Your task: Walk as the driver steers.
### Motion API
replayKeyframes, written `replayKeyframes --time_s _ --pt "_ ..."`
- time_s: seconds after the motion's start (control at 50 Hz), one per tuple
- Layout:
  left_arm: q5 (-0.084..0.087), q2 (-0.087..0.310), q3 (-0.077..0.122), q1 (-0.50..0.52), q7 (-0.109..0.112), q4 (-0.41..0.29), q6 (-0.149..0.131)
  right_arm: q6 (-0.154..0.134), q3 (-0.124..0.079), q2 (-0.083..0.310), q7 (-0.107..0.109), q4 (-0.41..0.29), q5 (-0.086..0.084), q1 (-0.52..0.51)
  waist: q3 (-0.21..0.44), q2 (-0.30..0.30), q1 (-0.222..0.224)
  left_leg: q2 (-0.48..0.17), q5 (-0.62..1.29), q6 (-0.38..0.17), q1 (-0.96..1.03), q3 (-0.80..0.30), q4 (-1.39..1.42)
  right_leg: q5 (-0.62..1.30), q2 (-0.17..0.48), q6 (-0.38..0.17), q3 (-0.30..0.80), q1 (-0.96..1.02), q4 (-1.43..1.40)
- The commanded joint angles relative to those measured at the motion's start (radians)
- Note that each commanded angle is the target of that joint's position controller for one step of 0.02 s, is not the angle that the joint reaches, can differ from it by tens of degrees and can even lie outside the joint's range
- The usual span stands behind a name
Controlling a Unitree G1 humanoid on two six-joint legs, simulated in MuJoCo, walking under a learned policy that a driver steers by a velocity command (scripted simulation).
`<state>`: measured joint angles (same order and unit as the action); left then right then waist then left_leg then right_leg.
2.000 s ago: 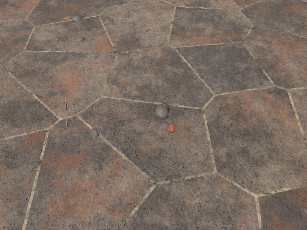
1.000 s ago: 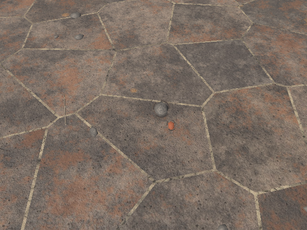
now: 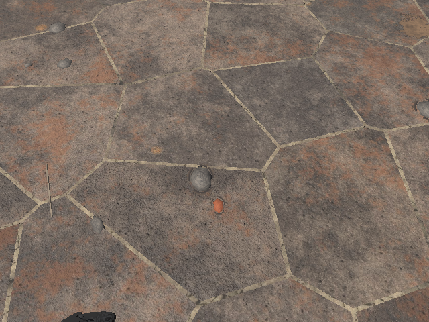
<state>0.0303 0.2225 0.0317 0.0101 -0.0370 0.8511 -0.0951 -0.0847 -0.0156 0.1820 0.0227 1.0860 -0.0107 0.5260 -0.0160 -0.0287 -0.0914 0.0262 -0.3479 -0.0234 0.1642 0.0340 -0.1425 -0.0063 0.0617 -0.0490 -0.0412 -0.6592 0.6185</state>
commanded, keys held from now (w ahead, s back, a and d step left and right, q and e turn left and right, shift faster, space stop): w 0.52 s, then no key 0.16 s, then e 0.32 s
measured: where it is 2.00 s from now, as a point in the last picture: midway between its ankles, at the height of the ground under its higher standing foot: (239, 238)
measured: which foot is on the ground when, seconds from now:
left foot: down 0.00-0.10, up 0.12-0.60, down 0.62-1.00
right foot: up 0.00-0.06, down 0.08-0.62, up 0.64-1.00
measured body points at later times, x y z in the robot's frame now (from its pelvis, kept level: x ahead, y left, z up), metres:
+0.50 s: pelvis +0.29 -0.03 +0.01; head +0.31 -0.03 +0.46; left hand +0.27 +0.23 -0.13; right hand +0.47 -0.27 -0.09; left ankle +0.49 +0.14 -0.68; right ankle +0.21 -0.12 -0.73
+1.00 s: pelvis +0.48 +0.02 +0.01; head +0.51 +0.02 +0.46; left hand +0.61 +0.28 -0.12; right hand +0.56 -0.26 -0.12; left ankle +0.52 +0.11 -0.73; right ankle +0.52 -0.13 -0.68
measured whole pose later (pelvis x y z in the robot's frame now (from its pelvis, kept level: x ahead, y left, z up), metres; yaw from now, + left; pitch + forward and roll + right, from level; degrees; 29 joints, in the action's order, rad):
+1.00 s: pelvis +0.48 +0.02 +0.01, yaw -7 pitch +2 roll +1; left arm 0.01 0.25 0.08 -0.18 0.03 0.89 0.03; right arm -0.04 -0.06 0.24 0.04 0.93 0.02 0.13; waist -0.04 -0.03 0.00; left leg -0.01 -0.13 -0.06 -0.24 0.19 -0.34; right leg -0.29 0.09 0.03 0.01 -0.55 0.86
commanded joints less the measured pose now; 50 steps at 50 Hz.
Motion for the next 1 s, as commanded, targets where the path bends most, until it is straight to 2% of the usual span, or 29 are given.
replayKeyframes --time_s 0.02,0.04,0.06,0.08,0.1,0.12,0.14,0.16,0.18,0.2,0.24,0.32,0.44,0.52,0.56,0.58,0.6,0.62,0.64,0.66,0.68,0.7,0.72,0.74,0.78,0.8,0.86,0.94,1.0 --pt "0.001 0.090 0.021 0.068 -0.011 -0.084 -0.018 -0.002 -0.041 0.188 0.006 -0.030 -0.004 0.012 -0.104 0.131 0.082 -0.272 0.691 -0.123 -0.093 -0.077 -0.039 0.000 -0.045 -0.042 -0.015 0.107 -0.074" --pt "0.001 0.117 0.036 -0.002 -0.010 -0.068 -0.019 0.005 -0.047 0.201 0.006 -0.034 0.003 0.000 -0.039 0.157 0.124 -0.274 0.885 -0.111 -0.060 -0.064 -0.136 -0.030 -0.075 -0.060 -0.032 0.203 -0.060" --pt "0.004 0.155 0.058 -0.153 -0.005 -0.025 -0.017 0.016 -0.048 0.199 0.004 -0.041 0.010 -0.018 0.054 0.168 0.202 -0.247 1.027 -0.091 -0.079 -0.035 -0.316 -0.052 -0.111 -0.086 -0.052 0.385 -0.053" --pt "0.005 0.198 0.080 -0.327 0.004 0.025 -0.010 0.019 -0.042 0.190 0.000 -0.058 0.016 -0.039 0.154 0.160 0.281 -0.208 0.947 -0.059 -0.234 -0.018 -0.551 -0.053 -0.062 -0.123 0.005 0.654 -0.043" --pt "-0.026 0.301 0.104 -0.479 0.012 0.055 -0.004 0.007 -0.010 0.073 -0.014 -0.080 0.024 0.063 0.340 -0.069 0.248 -0.065 0.480 -0.006 -0.603 0.001 -0.971 -0.214 0.220 -0.265 0.434 1.054 -0.074" --pt "-0.028 0.257 0.086 -0.486 0.008 0.067 -0.001 -0.024 0.006 0.024 -0.025 -0.061 -0.001 0.090 0.469 -0.209 0.225 0.050 -0.181 0.002 -0.766 -0.135 -1.223 -0.369 0.356 -0.343 0.852 1.129 -0.313" --pt "-0.018 0.191 0.065 -0.382 0.004 0.058 -0.007 -0.049 -0.021 0.120 -0.030 -0.099 -0.031 -0.020 0.288 -0.157 0.210 -0.020 -0.151 -0.026 -0.872 -0.180 -1.304 -0.417 0.307 -0.276 0.760 0.982 -0.357" --pt "-0.016 0.144 0.050 -0.278 0.004 0.036 -0.011 -0.058 -0.029 0.158 -0.026 -0.134 -0.045 -0.122 0.153 -0.084 0.181 -0.076 -0.065 -0.043 -0.882 -0.142 -1.282 -0.345 0.275 -0.233 0.584 0.798 -0.373" --pt "-0.024 0.116 0.039 -0.199 -0.004 0.027 -0.019 -0.056 -0.035 0.156 -0.015 -0.142 -0.035 -0.165 0.077 0.008 0.138 -0.125 0.017 -0.045 -0.829 -0.122 -1.213 -0.221 0.236 -0.209 0.452 0.620 -0.404" --pt "-0.033 0.089 0.032 -0.160 -0.008 0.027 -0.027 -0.041 -0.046 0.151 -0.006 -0.137 -0.020 -0.154 0.053 0.004 0.095 -0.162 0.063 -0.047 -0.756 -0.124 -1.147 -0.156 0.191 -0.185 0.353 0.510 -0.429" --pt "-0.035 0.078 0.029 -0.168 -0.012 0.050 -0.030 -0.011 -0.045 0.101 -0.001 -0.127 -0.014 -0.103 0.028 -0.033 0.056 -0.182 0.079 -0.043 -0.682 -0.116 -1.080 -0.132 0.152 -0.189 0.265 0.404 -0.480" --pt "-0.035 0.137 0.038 -0.251 0.016 0.086 -0.032 0.003 -0.058 0.127 0.005 -0.187 0.003 -0.249 -0.042 -0.015 0.068 -0.206 0.226 -0.001 -0.825 -0.098 -0.895 -0.081 0.147 -0.210 0.199 0.400 -0.537" --pt "-0.019 0.166 0.042 -0.371 0.041 0.112 -0.015 -0.014 -0.047 0.101 -0.019 -0.252 -0.002 -0.485 -0.058 -0.010 0.143 -0.146 0.481 0.015 -0.821 -0.039 -0.514 -0.032 0.115 -0.159 0.108 0.506 -0.530" --pt "-0.012 0.172 0.047 -0.444 0.045 0.144 0.004 -0.022 -0.039 0.108 -0.044 -0.296 -0.011 -0.589 -0.083 -0.013 0.172 -0.125 0.419 -0.001 -0.856 -0.040 -0.408 -0.013 0.169 -0.154 0.114 0.658 -0.468" --pt "-0.016 0.175 0.050 -0.433 0.050 0.148 0.020 -0.030 -0.043 0.124 -0.055 -0.306 -0.004 -0.581 -0.071 -0.026 0.148 -0.098 0.358 -0.025 -0.806 -0.032 -0.358 0.171 0.181 -0.127 0.109 0.708 -0.383" --pt "-0.019 0.184 0.053 -0.419 0.052 0.146 0.027 -0.034 -0.051 0.145 -0.057 -0.297 0.000 -0.533 -0.033 -0.047 0.119 -0.072 0.335 -0.040 -0.727 -0.018 -0.347 0.317 0.176 -0.108 0.104 0.725 -0.317" --pt "-0.018 0.187 0.053 -0.392 0.054 0.139 0.034 -0.039 -0.066 0.174 -0.056 -0.267 0.007 -0.428 0.035 -0.059 0.060 -0.034 0.365 -0.061 -0.582 0.009 -0.321 0.484 0.144 -0.082 0.082 0.723 -0.198" --pt "-0.022 0.165 0.043 -0.392 0.054 0.131 0.036 -0.044 -0.087 0.226 -0.052 -0.222 0.016 -0.287 0.132 -0.039 0.002 -0.045 0.529 -0.091 -0.369 0.007 -0.309 0.493 0.080 -0.041 0.046 0.661 -0.016" --pt "-0.049 0.113 0.022 -0.429 0.053 0.103 0.028 -0.042 -0.103 0.314 -0.044 -0.195 0.041 -0.140 0.305 0.114 -0.010 -0.270 0.914 -0.175 -0.015 -0.218 -0.406 0.102 -0.005 0.011 0.008 0.411 0.311" --pt "-0.036 -0.001 -0.012 -0.598 0.040 0.143 0.013 -0.030 -0.100 0.331 -0.050 -0.178 0.033 -0.114 0.471 0.339 0.048 -0.496 1.046 -0.361 0.266 -0.567 -0.361 -0.677 -0.160 0.061 0.075 0.115 0.636" --pt "-0.011 0.121 0.018 -0.550 0.038 0.162 0.003 -0.018 -0.083 0.252 -0.052 -0.188 0.017 -0.113 0.479 0.188 0.005 -0.439 0.910 -0.325 0.185 -0.550 -0.314 -0.670 -0.118 0.054 0.207 0.089 0.722" --pt "0.013 0.149 0.028 -0.441 0.042 0.128 0.004 -0.015 -0.070 0.215 -0.047 -0.208 0.011 -0.222 0.312 0.154 0.024 -0.404 0.867 -0.274 0.041 -0.392 -0.289 -0.608 -0.070 0.048 0.172 0.019 0.710" --pt "0.009 0.141 0.029 -0.379 0.053 0.118 0.014 -0.015 -0.056 0.182 -0.043 -0.225 0.013 -0.316 0.216 0.073 0.054 -0.359 0.839 -0.239 -0.112 -0.292 -0.246 -0.539 -0.020 0.057 0.139 0.037 0.652" --pt "-0.002 0.133 0.038 -0.360 0.064 0.116 0.031 -0.018 -0.047 0.153 -0.041 -0.228 0.021 -0.366 0.159 0.066 0.083 -0.335 0.802 -0.220 -0.243 -0.230 -0.206 -0.485 0.012 0.063 0.137 0.093 0.589" --pt "-0.010 0.084 0.038 -0.409 0.072 0.126 0.070 -0.022 -0.042 0.134 -0.041 -0.213 0.047 -0.406 0.128 0.114 0.136 -0.293 0.768 -0.210 -0.421 -0.125 -0.144 -0.417 0.025 0.071 0.120 0.250 0.514" --pt "-0.011 0.073 0.039 -0.412 0.077 0.116 0.082 -0.022 -0.047 0.154 -0.037 -0.212 0.053 -0.418 0.114 0.128 0.147 -0.289 0.767 -0.221 -0.451 -0.092 -0.126 -0.400 0.017 0.076 0.104 0.257 0.483" --pt "-0.018 0.093 0.051 -0.349 0.083 0.064 0.103 -0.006 -0.065 0.208 -0.008 -0.211 0.040 -0.419 0.106 0.130 0.141 -0.317 0.656 -0.239 -0.431 -0.057 -0.090 -0.330 0.027 0.085 0.092 0.196 0.398" --pt "-0.017 0.104 0.064 -0.253 0.074 0.007 0.121 0.027 -0.074 0.223 0.024 -0.214 0.027 -0.423 0.078 0.127 0.110 -0.330 0.348 -0.225 -0.403 -0.025 -0.043 -0.257 0.045 0.084 0.069 0.167 0.291" --pt "-0.017 0.105 0.069 -0.198 0.063 -0.030 0.125 0.049 -0.081 0.236 0.034 -0.212 0.021 -0.415 0.062 0.120 0.090 -0.345 0.307 -0.216 -0.354 -0.003 -0.058 -0.281 0.035 0.079 0.036 0.166 0.216"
